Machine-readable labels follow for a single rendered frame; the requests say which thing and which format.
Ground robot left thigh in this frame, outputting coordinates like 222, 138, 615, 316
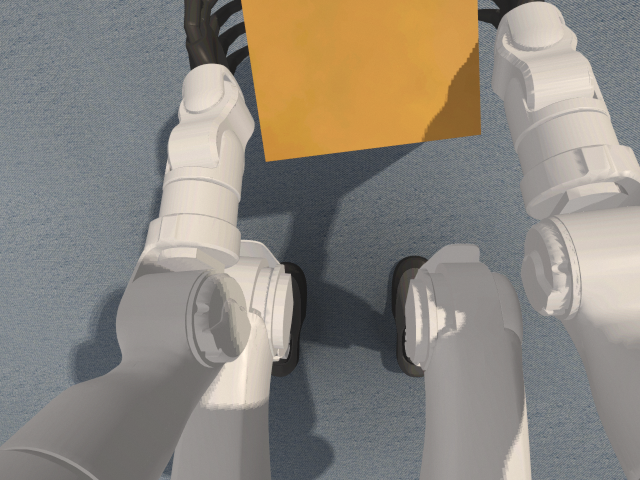
171, 256, 293, 480

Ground robot left upper arm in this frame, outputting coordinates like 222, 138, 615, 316
0, 269, 251, 480

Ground robot right hand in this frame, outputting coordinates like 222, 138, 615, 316
478, 0, 545, 29

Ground robot right upper arm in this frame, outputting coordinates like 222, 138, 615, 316
521, 205, 640, 480

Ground right robot forearm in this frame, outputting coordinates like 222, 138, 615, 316
491, 1, 640, 220

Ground robot left hand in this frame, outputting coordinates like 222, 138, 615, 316
184, 0, 249, 76

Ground robot left shin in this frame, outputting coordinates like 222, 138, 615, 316
240, 240, 291, 362

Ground carton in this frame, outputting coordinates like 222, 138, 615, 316
241, 0, 481, 162

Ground left robot forearm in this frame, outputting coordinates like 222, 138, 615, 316
116, 64, 255, 339

